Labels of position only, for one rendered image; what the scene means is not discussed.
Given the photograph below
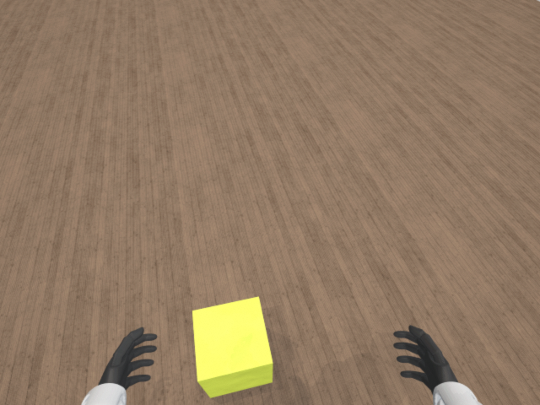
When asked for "robot right hand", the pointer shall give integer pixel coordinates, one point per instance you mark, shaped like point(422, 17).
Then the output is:
point(432, 362)

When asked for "left robot forearm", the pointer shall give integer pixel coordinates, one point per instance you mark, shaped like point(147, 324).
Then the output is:
point(106, 394)

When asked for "carton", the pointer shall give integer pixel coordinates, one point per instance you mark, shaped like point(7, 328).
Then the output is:
point(231, 346)

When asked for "robot left hand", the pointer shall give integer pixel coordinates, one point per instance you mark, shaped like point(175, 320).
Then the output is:
point(120, 365)

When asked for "right robot forearm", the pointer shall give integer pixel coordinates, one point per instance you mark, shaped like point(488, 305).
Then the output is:
point(453, 393)

